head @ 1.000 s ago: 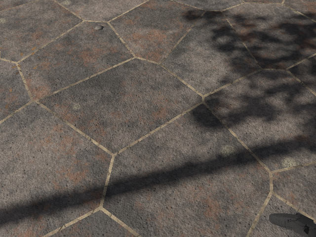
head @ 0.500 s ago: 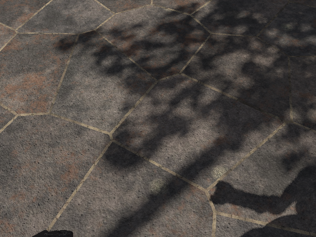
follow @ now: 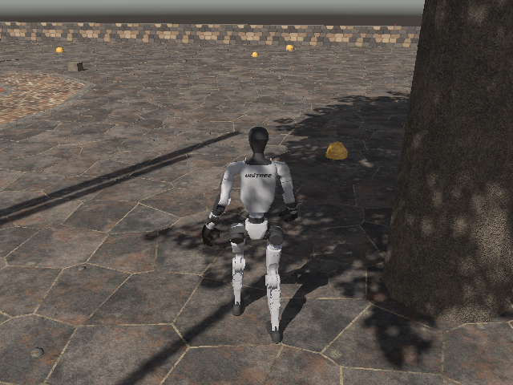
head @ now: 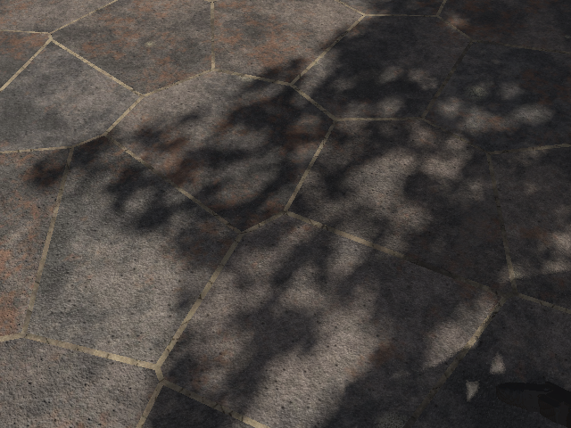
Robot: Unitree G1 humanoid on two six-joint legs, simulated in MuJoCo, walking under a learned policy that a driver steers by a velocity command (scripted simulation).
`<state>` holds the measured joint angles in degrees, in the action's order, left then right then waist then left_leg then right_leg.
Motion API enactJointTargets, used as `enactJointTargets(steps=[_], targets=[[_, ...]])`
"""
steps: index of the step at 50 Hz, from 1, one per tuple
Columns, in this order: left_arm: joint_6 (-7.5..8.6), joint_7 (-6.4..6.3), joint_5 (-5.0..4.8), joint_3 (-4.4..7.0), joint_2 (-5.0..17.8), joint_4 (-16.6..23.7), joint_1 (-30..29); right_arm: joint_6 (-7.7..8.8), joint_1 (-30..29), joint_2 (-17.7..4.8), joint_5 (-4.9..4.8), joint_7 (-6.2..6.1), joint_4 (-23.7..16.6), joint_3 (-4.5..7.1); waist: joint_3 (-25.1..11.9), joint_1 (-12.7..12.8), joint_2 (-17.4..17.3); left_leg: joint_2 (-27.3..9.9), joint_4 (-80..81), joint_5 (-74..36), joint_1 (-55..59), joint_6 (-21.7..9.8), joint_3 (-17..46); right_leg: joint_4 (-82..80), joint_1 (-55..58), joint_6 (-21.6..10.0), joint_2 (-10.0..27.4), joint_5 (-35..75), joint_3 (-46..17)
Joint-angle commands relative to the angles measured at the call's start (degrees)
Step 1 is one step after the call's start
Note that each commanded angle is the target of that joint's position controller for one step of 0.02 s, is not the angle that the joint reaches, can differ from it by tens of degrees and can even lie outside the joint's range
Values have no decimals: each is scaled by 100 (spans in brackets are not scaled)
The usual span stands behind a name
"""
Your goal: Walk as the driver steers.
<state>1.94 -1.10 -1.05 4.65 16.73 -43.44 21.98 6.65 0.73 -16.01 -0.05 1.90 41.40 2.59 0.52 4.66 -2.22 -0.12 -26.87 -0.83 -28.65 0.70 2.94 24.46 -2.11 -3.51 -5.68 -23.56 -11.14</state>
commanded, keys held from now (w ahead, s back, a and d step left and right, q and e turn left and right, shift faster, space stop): w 0.76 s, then w+q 0.24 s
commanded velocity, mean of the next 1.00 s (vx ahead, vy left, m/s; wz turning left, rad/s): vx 0.50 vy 0.00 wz -0.03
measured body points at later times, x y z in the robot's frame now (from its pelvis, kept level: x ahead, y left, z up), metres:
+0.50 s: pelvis +0.27 -0.01 +0.00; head +0.31 -0.01 +0.45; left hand +0.54 +0.19 -0.06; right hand +0.23 -0.29 -0.13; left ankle +0.14 +0.13 -0.73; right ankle +0.42 -0.14 -0.72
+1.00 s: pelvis +0.55 -0.03 +0.00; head +0.57 -0.03 +0.45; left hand +0.55 +0.26 -0.12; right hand +0.76 -0.26 -0.09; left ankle +0.72 +0.10 -0.70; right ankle +0.41 -0.14 -0.73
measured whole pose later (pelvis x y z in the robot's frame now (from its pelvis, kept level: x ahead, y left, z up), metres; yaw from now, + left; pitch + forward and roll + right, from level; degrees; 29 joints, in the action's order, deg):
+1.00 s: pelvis +0.55 -0.03 +0.00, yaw +2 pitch +2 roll -2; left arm 4.2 0.2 -0.3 3.6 16.7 -49.4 20.0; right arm 3.3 3.8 -15.4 -1.1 2.8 43.7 1.4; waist 0.7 4.4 -2.5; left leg -3.5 -33.0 -1.5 -35.1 -2.1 0.7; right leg 11.4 4.6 -1.1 -2.8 -18.2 6.4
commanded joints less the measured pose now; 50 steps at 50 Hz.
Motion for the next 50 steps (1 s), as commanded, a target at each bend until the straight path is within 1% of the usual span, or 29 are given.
enactJointTargets(steps=[1, 2, 3, 4, 5, 6, 7, 8, 10, 13, 16, 19, 22, 24, 25, 26, 27, 28, 29, 30, 31, 32, 33, 35, 37, 39, 43, 48, 50], targets=[[28, 8, 55, 87, 526, 302, -97, 160, 917, -993, 92, -44, -116, 356, -762, -773, 815, -323, 35, 212, 2018, -542, 127, 1158, -466, -452, 1077, 3284, -663], [58, 6, 138, -26, 240, 363, 370, 154, 1738, -1401, 151, -60, -29, 454, -1690, -852, -161, -1383, -216, 252, 3881, -1128, 1527, 2905, -1693, -152, 513, 1809, -215], [122, 15, -63, -87, 97, 337, 980, 66, 2241, -1527, 56, 16, 308, 524, -2031, -696, -1826, -2228, 754, 2001, 4980, -1848, 4031, 4464, -3466, 190, -62, -973, 178], [145, 6, -128, 10, 674, 295, 485, 54, 2098, -1002, -105, 31, 240, 385, -1329, -899, -929, -2125, 1081, 3273, 4564, -1634, 4103, 4977, -4106, 171, 288, -802, -108], [149, 8, -99, 59, 855, 446, -246, 15, 1707, -760, -83, 5, 177, 302, -609, -962, -394, -1912, 1149, 3058, 3805, -1400, 3250, 4967, -4253, 148, 504, -285, 86], [158, 10, -17, 41, 783, 540, -607, -20, 1423, -677, -5, -4, 130, 245, -214, -853, -78, -1685, 1253, 2371, 3090, -1337, 2623, 4762, -4111, 152, 708, 70, 282], [184, 34, 51, 45, 692, 590, -723, -36, 1251, -576, 41, -20, 143, 206, -23, -707, -81, -1489, 1371, 1850, 2630, -1326, 2213, 4384, -3948, 156, 908, 357, 349], [193, 60, 52, 38, 586, 580, -650, -28, 1194, -504, 84, -40, 153, 168, -40, -574, -239, -1318, 1477, 1436, 2371, -1272, 1891, 4127, -3650, 161, 1048, 528, 405], [182, 82, 39, -6, 382, 543, -561, -6, 1266, -506, 31, -56, 236, 158, -100, -504, -365, -1201, 1640, 847, 2206, -1333, 1477, 3719, -3484, 223, 1124, 601, 578], [192, 92, 93, -96, 217, 726, -1057, -16, 1429, -798, -36, -106, 358, 227, 15, -603, -214, -1226, 1861, 199, 2154, -1430, 1031, 2740, -3654, 367, 1216, 1179, 745], [240, 147, 74, -157, 114, 826, -1586, -80, 1607, -910, -82, -137, 458, 240, 81, -780, -182, -1031, 1908, -70, 2118, -1268, 512, 1640, -3370, 411, 1115, 2152, 908], [276, 216, 20, -170, 129, 942, -2080, -140, 1963, -964, -122, -143, 627, 234, 167, -969, -174, -1065, 1829, -118, 2227, -1188, 341, 998, -3066, 416, 947, 2657, 1041], [304, 293, -8, -149, 220, 1085, -2397, -234, 2161, -1014, -145, -156, 773, 242, 277, -967, -219, -1322, 1599, -298, 2723, -1097, 425, 633, -3106, 254, 872, 2359, 1019], [324, 324, 3, -95, 364, 1069, -2228, -301, 2125, -1116, -148, -185, 815, 273, 170, -765, -283, -1418, 1239, -979, 2988, -985, 409, 433, -2733, 89, 770, 1990, 1085], [329, 313, 30, -21, 493, 952, -1795, -329, 2017, -1159, -160, -201, 805, 280, -83, -469, -284, -1308, 721, -1845, 2967, -883, 245, 251, -2054, -38, 626, 1975, 1230], [318, 271, 58, 114, 744, 699, -987, -345, 2007, -1059, -139, -213, 785, 236, -611, -91, -183, -1039, -234, -2324, 2674, -737, 16, 204, -853, -215, 570, 2059, 1288], [292, 207, 122, 236, 1152, 506, 80, -325, 1966, -781, 4, -226, 617, 109, -1471, 320, 366, -734, -1934, -1014, 1561, -518, -222, 457, 878, -598, 1556, 2278, 225], [256, 222, 118, 312, 1603, 386, 320, -200, 2671, -103, 9, -187, 515, -100, -2156, -52, 1939, 273, -3884, 2863, -644, -172, -297, -108, 2597, -1524, 2812, 1207, -2411], [238, 228, 49, 173, 1017, 393, 372, -95, 2358, -697, -107, -145, 600, 29, -2051, 189, 1433, 45, -4561, 3406, -1344, -210, 352, -550, 2476, -1491, 2753, 349, -2934], [251, 218, 48, 89, 832, 424, -43, -29, 1809, -959, -221, -113, 417, 111, -1164, 142, 1135, -229, -4631, 2925, -1688, -274, 262, -678, 1761, -1254, 2544, 525, -2115], [254, 218, 81, 48, 731, 459, -398, -11, 1504, -897, -192, -128, 365, 99, -734, -10, 724, -472, -4397, 2414, -1534, -264, 121, -801, 1004, -1130, 2292, 1068, -1493], [262, 239, 118, 7, 594, 470, -672, -29, 1374, -846, -96, -138, 349, 117, -399, -173, 574, -612, -4059, 2103, -1336, -215, 83, -978, 361, -1073, 2096, 1615, -1067], [288, 247, 166, -25, 497, 477, -825, -81, 1474, -781, -69, -134, 369, 127, -328, -372, 676, -737, -3868, 1888, -988, -179, 130, -1143, -67, -1041, 1966, 1971, -791], [352, 259, 118, -15, 489, 409, -897, -199, 1621, -552, -64, -137, 427, 87, -271, -549, 691, -781, -3550, 1732, -680, -85, 81, -1430, -514, -1099, 1872, 2275, -439], [404, 237, 92, 28, 631, 289, -827, -273, 1355, -464, -13, -160, 330, 61, -86, -566, 604, -813, -3076, 1354, -842, 24, 43, -1631, -718, -1148, 1857, 2480, -142], [400, 194, 106, 54, 722, 177, -726, -281, 1007, -416, -2, -143, 246, 37, 33, -486, 517, -810, -2396, 655, -979, 68, 37, -1742, -681, -1071, 1783, 2525, 205], [401, 140, 116, 71, 841, -42, -478, -242, 319, -322, -76, -43, 102, -23, 203, -195, 487, -601, -1187, -529, -674, -30, -138, -1868, -607, -788, 1656, 2480, 925], [285, 106, 68, 105, 894, -383, -112, -241, -315, -375, -122, 93, -258, -19, 388, -2, 430, -430, -614, -189, -1046, -293, -114, -1575, 492, -619, 2026, 2726, 1237], [199, 70, 50, 129, 951, -423, -158, -239, -306, -426, -100, 163, -353, 5, 325, -86, 513, -295, -533, 356, -941, -448, -308, -1168, 851, -494, 2109, 3673, 1382]])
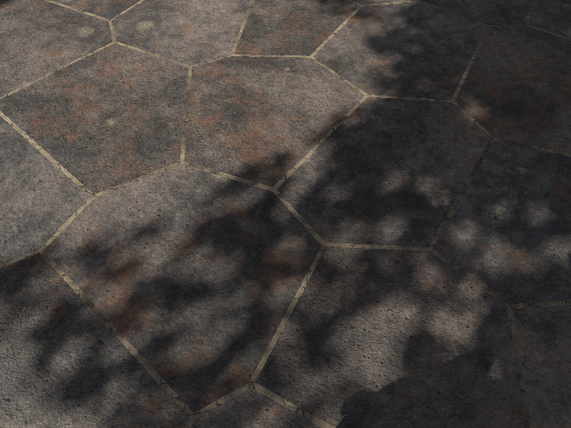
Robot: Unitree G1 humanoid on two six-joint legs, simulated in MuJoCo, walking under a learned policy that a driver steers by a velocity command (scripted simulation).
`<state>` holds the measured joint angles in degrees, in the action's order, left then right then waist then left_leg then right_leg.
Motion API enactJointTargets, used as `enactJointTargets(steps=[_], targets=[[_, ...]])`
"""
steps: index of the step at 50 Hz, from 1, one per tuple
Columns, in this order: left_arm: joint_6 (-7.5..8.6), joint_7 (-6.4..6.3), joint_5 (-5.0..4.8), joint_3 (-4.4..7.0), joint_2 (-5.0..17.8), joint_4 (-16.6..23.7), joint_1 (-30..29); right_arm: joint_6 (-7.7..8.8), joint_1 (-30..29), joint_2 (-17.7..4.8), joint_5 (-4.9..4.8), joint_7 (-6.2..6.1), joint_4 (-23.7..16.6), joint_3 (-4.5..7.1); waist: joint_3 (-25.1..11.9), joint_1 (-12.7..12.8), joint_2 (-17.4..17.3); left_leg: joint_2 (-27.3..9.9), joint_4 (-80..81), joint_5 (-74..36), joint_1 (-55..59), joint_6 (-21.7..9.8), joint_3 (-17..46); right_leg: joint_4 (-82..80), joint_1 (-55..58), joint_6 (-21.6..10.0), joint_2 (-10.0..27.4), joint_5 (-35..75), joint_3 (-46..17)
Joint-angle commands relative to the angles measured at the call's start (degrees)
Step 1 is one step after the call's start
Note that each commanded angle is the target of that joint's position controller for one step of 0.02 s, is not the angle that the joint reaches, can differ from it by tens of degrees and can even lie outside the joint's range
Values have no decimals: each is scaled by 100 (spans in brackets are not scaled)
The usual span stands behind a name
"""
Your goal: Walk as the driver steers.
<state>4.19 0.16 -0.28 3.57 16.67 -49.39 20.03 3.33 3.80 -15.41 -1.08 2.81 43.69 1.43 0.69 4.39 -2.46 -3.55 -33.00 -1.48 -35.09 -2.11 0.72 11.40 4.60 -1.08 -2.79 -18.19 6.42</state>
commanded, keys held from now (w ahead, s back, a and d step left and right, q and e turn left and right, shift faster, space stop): w+q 0.38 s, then no key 0.62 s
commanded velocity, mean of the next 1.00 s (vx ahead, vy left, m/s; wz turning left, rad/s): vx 0.30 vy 0.00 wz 0.30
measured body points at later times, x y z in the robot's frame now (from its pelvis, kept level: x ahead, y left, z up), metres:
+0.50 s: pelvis +0.29 +0.03 +0.00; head +0.32 +0.05 +0.45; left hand +0.46 +0.32 -0.07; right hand +0.40 -0.25 -0.11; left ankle +0.18 +0.11 -0.73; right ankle +0.49 -0.06 -0.71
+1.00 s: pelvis +0.42 +0.05 +0.00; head +0.42 +0.06 +0.45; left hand +0.45 +0.32 -0.13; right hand +0.61 -0.16 -0.11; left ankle +0.37 +0.18 -0.73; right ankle +0.49 -0.05 -0.73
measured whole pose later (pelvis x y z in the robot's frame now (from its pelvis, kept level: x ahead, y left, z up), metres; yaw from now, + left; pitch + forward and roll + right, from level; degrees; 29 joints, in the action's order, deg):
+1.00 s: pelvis +0.42 +0.05 +0.00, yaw +18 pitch -1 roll -1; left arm 1.2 0.6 1.0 0.8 13.4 -49.2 9.0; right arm -1.0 13.2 -13.8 1.2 -1.6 44.0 2.0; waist 1.1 0.8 0.4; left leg -1.2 -31.6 16.9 -13.9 1.8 3.5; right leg 29.3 -16.1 -0.6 -1.1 -12.4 0.7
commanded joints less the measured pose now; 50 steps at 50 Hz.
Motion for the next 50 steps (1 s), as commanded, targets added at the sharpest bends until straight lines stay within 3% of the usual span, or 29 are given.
enactJointTargets(steps=[1, 3, 4, 5, 6, 7, 8, 9, 10, 13, 18, 20, 24, 26, 27, 28, 29, 30, 31, 33, 34, 36, 38, 41, 42, 43, 44, 46, 50], targets=[[-67, -87, -25, 256, 1032, 193, -40, 88, -443, -573, 20, 89, -590, 168, 138, -184, 641, 220, 67, 722, 57, -263, -281, 523, 261, -652, 1802, 4176, -265], [-179, -182, -9, 247, 1062, 271, -163, 57, 827, -981, 19, 51, -316, 426, -647, -864, 631, 676, 290, 716, 1875, -547, -566, 2317, -110, -360, 1512, 5609, 128], [-157, -243, 93, 164, 930, 441, -92, 12, 1805, -1467, 13, -37, -146, 610, -1293, -1219, 39, -86, 252, 456, 3667, -931, 694, 4076, -1469, -130, 1261, 4175, 232], [13, -110, 220, -98, 135, 621, 515, 9, 1881, -1876, -60, -45, -148, 679, -1861, -683, -1321, -1390, 789, 1565, 5634, -1996, 3792, 5999, -4067, 251, 20, -923, -173], [223, -17, 48, -12, 613, 597, 9, 21, 2038, -1347, -63, -60, -211, 532, -2138, -1074, -708, -1476, 1396, 2174, 5892, -1935, 4439, 6545, -4744, 142, 120, -1438, -1215], [350, 38, -151, 49, 840, 805, -527, 46, 1812, -1162, -5, -84, -236, 480, -1367, -1116, -497, -1308, 1520, 1841, 5330, -1705, 3642, 6497, -5122, 31, 379, -947, -1233], [418, 15, -122, 21, 776, 877, -763, 61, 1484, -1105, 14, -102, -315, 468, -902, -943, 26, -1096, 1569, 1318, 4534, -1572, 3060, 6116, -4995, -7, 606, -497, -1168], [426, -24, 11, 55, 791, 881, -857, 59, 1164, -974, 42, -115, -404, 432, -559, -739, 225, -936, 1674, 700, 3765, -1514, 2643, 5645, -4699, 45, 755, -252, -1144], [373, -37, 70, 90, 808, 893, -781, 63, 974, -859, 111, -137, -497, 387, -474, -528, 93, -793, 1796, 207, 3242, -1497, 2391, 5408, -4281, 88, 863, -103, -1190], [194, -52, 121, 72, 603, 938, -687, 62, 904, -887, 68, -206, -563, 409, -289, -336, -29, -596, 2054, -300, 2447, -1555, 1934, 4694, -3966, 341, 860, 102, -1049], [193, -20, 109, -46, 305, 1238, -1740, -1, 1288, -1094, -5, -356, -462, 493, -55, -695, -117, -84, 2018, 110, 1840, -1121, 1338, 2585, -3447, 527, 490, 2044, -915], [229, 27, 58, -40, 346, 1324, -2037, -45, 1510, -1093, -13, -379, -369, 494, -23, -819, -187, -110, 1873, 115, 1898, -1010, 1414, 2113, -3193, 510, 320, 2469, -892], [310, 117, 117, 53, 563, 1330, -1971, -166, 1755, -937, 29, -448, -242, 461, -233, -770, -356, -319, 904, -707, 2783, -722, 1770, 1607, -2983, 212, 211, 2269, -999], [363, 98, 207, 106, 639, 1173, -1394, -189, 1525, -795, 52, -462, -327, 415, -493, -401, -355, -69, 116, -1289, 2883, -458, 1706, 1139, -2166, -63, 263, 2777, -855], [393, 68, 310, 149, 908, 1153, -924, -164, 1529, -572, 132, -453, -458, 330, -1129, -232, 2, 247, -875, -568, 2441, -219, 1506, 1470, -941, -366, 983, 4484, -1383], [303, 45, 357, 207, 1166, 1083, -520, -129, 2493, -293, 98, -434, -345, 228, -1962, -409, 1364, 953, -2759, 2624, 940, 232, 1074, 1847, 999, -1448, 2384, 6065, -2917], [191, 93, 110, 178, 902, 939, -240, -130, 2871, -617, 45, -399, -259, 239, -2511, -367, 1742, 906, -3668, 4289, 330, 377, 1072, 1663, 1335, -1834, 2859, 5017, -4003], [118, 107, 36, 112, 688, 1006, -455, -205, 2404, -980, -11, -409, -241, 346, -1929, -225, 1089, 684, -4074, 3957, 88, 482, 1150, 1375, 704, -1617, 2560, 3733, -3751], [51, 99, 92, 31, 509, 1054, -845, -309, 1841, -1007, -9, -453, -337, 365, -1361, -240, 691, 510, -4017, 3609, 23, 548, 930, 1190, 14, -1348, 2245, 3006, -3222], [-12, 109, 170, -111, 242, 1044, -1508, -500, 1499, -817, 76, -496, -440, 352, -637, -533, 768, 126, -3048, 3228, 556, 601, 770, 786, -1419, -1128, 1795, 2415, -2518], [-48, 119, 194, -89, 311, 994, -1663, -551, 1595, -626, 82, -503, -404, 307, -464, -651, 970, 122, -2408, 3112, 1021, 622, 548, 622, -1923, -1026, 1505, 2380, -2119], [-84, 101, 200, -39, 426, 914, -1728, -531, 1704, -376, 126, -516, -306, 230, -568, -677, 1141, 190, -1443, 2870, 1700, 647, 266, 625, -2178, -1071, 1303, 2967, -1673], [-115, 73, 138, -17, 493, 796, -1600, -507, 1669, -373, 133, -500, -243, 217, -872, -625, 1056, 190, -725, 2121, 2149, 604, 210, 697, -1985, -1152, 1401, 2992, -1648], [-185, 68, 54, -86, 392, 693, -1661, -544, 1537, -399, 202, -453, -182, 225, -750, -718, 860, 256, 479, 968, 2968, 379, 103, 684, -2389, -833, 1203, 948, -1542], [-181, 89, 83, -149, 239, 606, -1519, -551, 1330, -503, 291, -459, -294, 227, -583, -665, 703, 16, 704, 708, 3115, 242, 413, 668, -2646, -515, 1051, 39, -1520], [-178, 115, 156, -174, 207, 563, -1405, -555, 1152, -752, 297, -485, -429, 258, -379, -509, 338, -370, 885, 780, 3007, 60, 789, 844, -2790, -234, 776, -713, -1331], [-196, 111, 150, -153, 204, 544, -1212, -555, 988, -969, 233, -488, -318, 327, -143, -239, -341, -269, 855, 2014, 2248, -116, 742, 921, -2482, -44, 421, -578, -934], [-226, 55, 132, -132, 317, 483, -1414, -460, 913, -522, 269, -460, -305, 229, 89, -403, -238, -68, 1024, 2457, 1730, 14, 630, 1198, -2086, 20, 419, -76, -879], [-228, 8, 123, -139, 255, 264, -1215, -291, 1015, -497, 199, -464, -221, 217, -136, -402, -86, -11, 708, 1055, 2112, 160, 529, 1416, -1914, -71, 447, 906, -854]])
